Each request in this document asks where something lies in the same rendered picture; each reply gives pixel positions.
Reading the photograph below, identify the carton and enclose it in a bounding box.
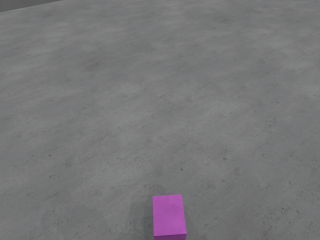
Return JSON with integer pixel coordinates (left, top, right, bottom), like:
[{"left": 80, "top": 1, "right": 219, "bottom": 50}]
[{"left": 152, "top": 194, "right": 187, "bottom": 240}]

